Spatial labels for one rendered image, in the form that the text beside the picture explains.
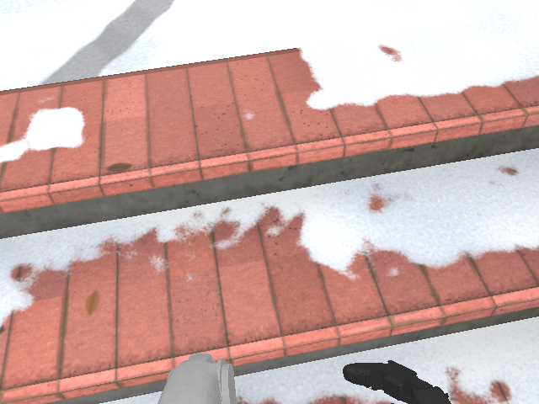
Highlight stairs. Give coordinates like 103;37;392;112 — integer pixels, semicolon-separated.
0;125;539;404

